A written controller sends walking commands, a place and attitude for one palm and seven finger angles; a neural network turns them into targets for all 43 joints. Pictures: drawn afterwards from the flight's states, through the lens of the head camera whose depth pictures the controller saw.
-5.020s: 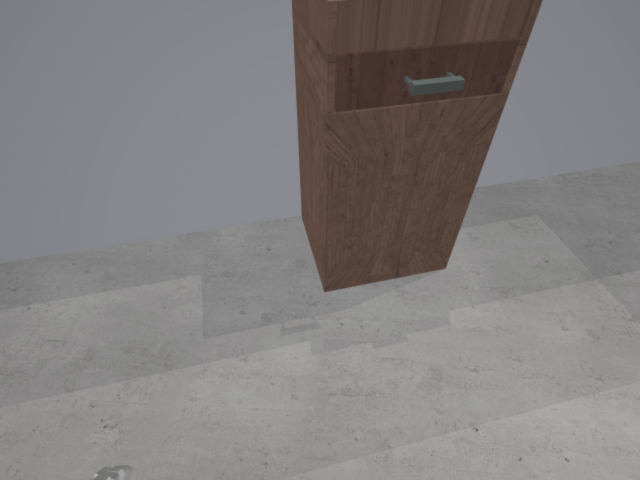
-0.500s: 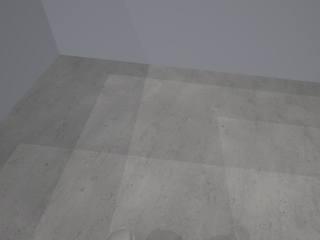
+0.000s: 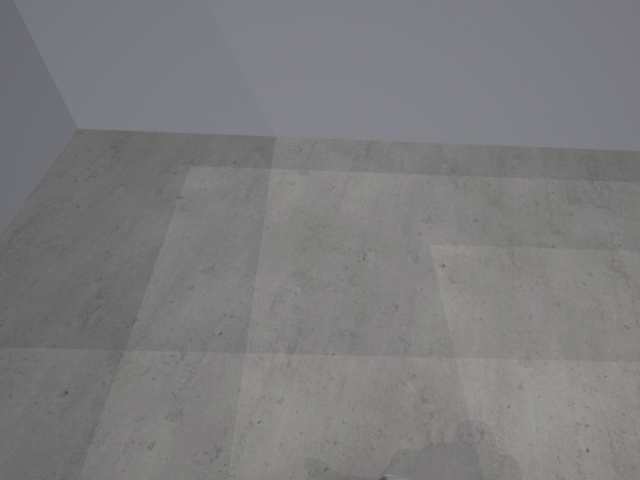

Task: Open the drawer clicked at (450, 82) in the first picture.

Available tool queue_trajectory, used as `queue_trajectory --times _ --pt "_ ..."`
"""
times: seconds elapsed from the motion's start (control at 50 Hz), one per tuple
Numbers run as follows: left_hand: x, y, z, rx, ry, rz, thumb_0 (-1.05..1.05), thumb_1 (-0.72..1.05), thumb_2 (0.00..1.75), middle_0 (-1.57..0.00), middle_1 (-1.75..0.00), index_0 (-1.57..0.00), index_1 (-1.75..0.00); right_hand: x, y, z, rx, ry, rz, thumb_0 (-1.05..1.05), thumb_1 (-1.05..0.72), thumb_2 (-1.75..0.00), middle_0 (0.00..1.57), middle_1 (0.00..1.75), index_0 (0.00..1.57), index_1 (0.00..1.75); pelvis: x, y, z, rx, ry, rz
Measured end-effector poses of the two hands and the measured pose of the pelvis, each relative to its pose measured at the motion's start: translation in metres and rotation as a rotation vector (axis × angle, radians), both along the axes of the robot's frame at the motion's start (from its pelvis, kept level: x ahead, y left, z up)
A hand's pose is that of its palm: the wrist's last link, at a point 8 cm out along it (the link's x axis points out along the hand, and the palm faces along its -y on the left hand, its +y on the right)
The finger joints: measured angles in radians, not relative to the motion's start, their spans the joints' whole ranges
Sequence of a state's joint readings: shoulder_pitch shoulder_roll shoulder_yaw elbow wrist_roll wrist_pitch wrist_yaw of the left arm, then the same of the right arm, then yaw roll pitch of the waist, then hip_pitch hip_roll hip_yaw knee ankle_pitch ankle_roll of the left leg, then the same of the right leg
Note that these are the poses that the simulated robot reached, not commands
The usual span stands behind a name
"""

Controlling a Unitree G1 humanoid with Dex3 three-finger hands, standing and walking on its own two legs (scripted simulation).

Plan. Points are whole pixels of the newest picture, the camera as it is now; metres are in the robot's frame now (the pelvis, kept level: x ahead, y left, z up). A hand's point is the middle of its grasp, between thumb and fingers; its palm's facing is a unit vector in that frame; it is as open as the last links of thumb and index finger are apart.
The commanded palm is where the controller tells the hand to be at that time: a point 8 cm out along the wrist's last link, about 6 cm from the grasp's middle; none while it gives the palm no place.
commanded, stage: turn to face it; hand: left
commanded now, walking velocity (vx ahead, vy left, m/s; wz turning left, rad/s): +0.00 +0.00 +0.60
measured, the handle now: out of the picture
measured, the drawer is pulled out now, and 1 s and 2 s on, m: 0.00 0.00 0.00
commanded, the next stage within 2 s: none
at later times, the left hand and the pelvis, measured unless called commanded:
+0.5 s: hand out of the picture +0.03 +0.22 -0.19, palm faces +0.36 -0.90 -0.23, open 7.3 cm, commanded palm none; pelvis +0.03 +0.01 -0.02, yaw +18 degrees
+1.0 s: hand out of the picture +0.03 +0.23 -0.15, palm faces +0.56 -0.78 -0.28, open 7.4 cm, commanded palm none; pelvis +0.04 -0.01 -0.01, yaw +34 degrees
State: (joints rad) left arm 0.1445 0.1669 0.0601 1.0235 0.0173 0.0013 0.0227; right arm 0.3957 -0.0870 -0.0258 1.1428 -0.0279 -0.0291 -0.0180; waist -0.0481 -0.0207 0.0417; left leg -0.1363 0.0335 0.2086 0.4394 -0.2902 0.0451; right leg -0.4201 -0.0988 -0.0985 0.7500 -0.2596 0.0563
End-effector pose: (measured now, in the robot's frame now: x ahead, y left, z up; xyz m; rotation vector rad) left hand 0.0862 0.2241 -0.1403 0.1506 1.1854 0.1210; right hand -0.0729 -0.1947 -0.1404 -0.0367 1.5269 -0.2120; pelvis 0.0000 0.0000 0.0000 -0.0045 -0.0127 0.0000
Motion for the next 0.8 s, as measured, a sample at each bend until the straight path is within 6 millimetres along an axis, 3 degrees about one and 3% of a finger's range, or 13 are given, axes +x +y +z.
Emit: queue_trajectory --times 0.1,0.18,0.28,0.36,0.44,0.52,0.62,0.8 --pt "0.037 -0.026 0.003 0.018 -0.072 0.009 0.00 0.91 0.90 -0.19 -0.30 -0.19 -0.30 0.012 -0.008 -0.021 0.070 0.060 0.000 0.01 -0.91 -0.90 0.20 0.30 0.20 0.30 0.020 -0.019 -0.012 0.014 0.010 0.041" --pt "0.033 -0.035 0.012 0.019 -0.103 0.071 0.00 0.91 0.90 -0.20 -0.30 -0.20 -0.30 0.053 -0.028 -0.024 0.064 0.026 0.072 0.01 -0.91 -0.90 0.20 0.30 0.20 0.30 0.027 -0.025 -0.008 0.019 0.004 0.113" --pt "0.013 -0.019 0.019 0.053 -0.121 0.193 -0.03 0.93 0.90 -0.20 -0.30 -0.20 -0.30 0.130 -0.055 -0.018 0.006 -0.100 0.194 0.01 -0.91 -0.90 0.20 0.30 0.19 0.30 0.031 -0.025 -0.004 0.022 0.000 0.179" --pt "-0.015 0.002 0.014 0.071 -0.069 0.247 -0.02 0.93 0.90 -0.20 -0.30 -0.20 -0.30 0.194 -0.062 -0.006 -0.050 -0.222 0.283 0.01 -0.91 -0.90 0.20 0.30 0.19 0.30 0.032 -0.019 -0.005 0.018 -0.002 0.226" --pt "-0.051 0.023 -0.003 0.061 -0.002 0.315 -0.01 0.92 0.90 -0.20 -0.30 -0.20 -0.30 0.247 -0.051 0.007 -0.100 -0.319 0.385 0.01 -0.92 -0.90 0.19 0.30 0.19 0.30 0.031 -0.006 -0.012 0.003 -0.002 0.273" --pt "-0.088 0.048 -0.029 0.036 0.062 0.391 0.00 0.92 0.90 -0.20 -0.30 -0.20 -0.30 0.286 -0.024 0.014 -0.142 -0.400 0.490 0.00 -0.92 -0.90 0.19 0.30 0.19 0.30 0.030 0.014 -0.026 -0.009 0.002 0.322" --pt "-0.113 0.065 -0.025 0.034 0.124 0.443 0.01 0.92 0.90 -0.20 -0.30 -0.19 -0.30 0.293 0.003 0.025 -0.139 -0.415 0.565 0.00 -0.91 -0.90 0.20 0.30 0.19 0.30 0.026 0.024 -0.018 -0.029 0.010 0.366" --pt "-0.112 0.072 0.005 0.069 0.048 0.513 0.01 0.91 0.90 -0.19 -0.30 -0.19 -0.30 0.280 0.031 0.018 -0.047 -0.335 0.626 0.01 -0.91 -0.90 0.20 0.30 0.20 0.30 0.027 0.024 -0.002 -0.032 0.033 0.466"
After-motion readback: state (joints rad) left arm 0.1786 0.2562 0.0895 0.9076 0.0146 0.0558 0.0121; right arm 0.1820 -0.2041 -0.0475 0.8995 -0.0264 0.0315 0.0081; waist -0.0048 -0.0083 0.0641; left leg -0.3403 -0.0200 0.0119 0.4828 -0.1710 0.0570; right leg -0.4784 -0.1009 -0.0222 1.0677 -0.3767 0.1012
